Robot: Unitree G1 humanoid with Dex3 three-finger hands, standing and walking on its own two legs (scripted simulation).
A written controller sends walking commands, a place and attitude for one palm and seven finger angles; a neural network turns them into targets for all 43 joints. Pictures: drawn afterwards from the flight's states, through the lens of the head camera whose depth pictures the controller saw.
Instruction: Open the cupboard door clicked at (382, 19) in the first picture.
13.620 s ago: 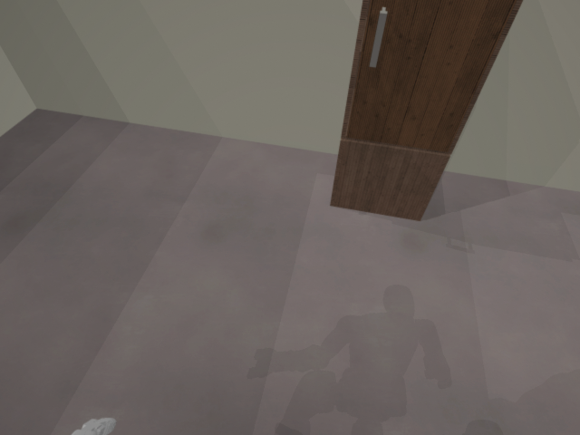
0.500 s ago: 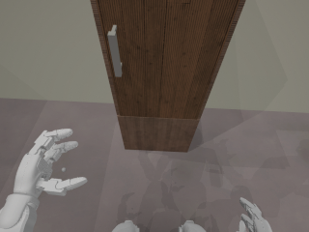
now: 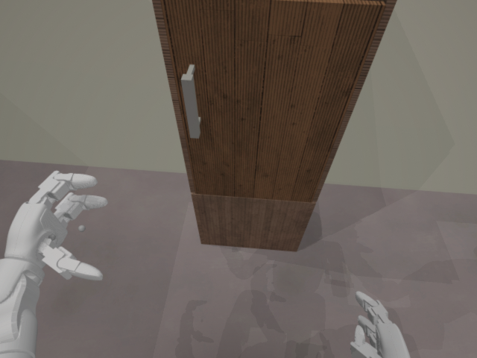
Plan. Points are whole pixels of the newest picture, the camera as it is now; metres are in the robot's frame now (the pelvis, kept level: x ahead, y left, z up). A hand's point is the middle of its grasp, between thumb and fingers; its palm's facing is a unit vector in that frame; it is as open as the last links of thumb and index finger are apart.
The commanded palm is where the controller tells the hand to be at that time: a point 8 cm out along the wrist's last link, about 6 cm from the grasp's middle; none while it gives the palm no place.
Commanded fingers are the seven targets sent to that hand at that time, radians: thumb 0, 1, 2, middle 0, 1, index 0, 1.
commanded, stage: raise the hand with hooked fingers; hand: left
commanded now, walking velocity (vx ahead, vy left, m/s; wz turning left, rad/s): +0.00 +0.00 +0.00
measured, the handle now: (193, 103) +0.60 +0.15 +0.08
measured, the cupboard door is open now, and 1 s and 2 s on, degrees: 0 0 0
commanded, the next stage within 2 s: move the hooked fingers beside the handle in 0.62 s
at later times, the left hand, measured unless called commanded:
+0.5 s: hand (88, 216) +0.29 +0.26 +0.09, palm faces +0.02 -1.00 -0.03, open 14.0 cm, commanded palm +0.26 +0.31 +0.10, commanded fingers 0.00 -0.50 0.30 -0.30 -1.20 -0.30 -1.20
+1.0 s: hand (98, 200) +0.32 +0.25 +0.09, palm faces +0.00 -1.00 -0.01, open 14.0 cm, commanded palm +0.30 +0.30 +0.09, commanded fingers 0.00 -0.50 0.30 -0.30 -1.20 -0.30 -1.20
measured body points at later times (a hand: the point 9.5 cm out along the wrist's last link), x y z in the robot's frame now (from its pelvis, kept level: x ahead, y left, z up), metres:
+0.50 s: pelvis +0.00 -0.01 +0.01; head +0.03 -0.01 +0.46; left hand +0.29 +0.31 +0.10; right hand +0.14 -0.26 -0.07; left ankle -0.01 +0.10 -0.70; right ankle +0.01 -0.13 -0.70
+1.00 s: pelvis -0.01 -0.01 +0.00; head +0.03 -0.01 +0.45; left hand +0.32 +0.31 +0.10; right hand +0.14 -0.26 -0.08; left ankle -0.01 +0.10 -0.70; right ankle +0.01 -0.13 -0.70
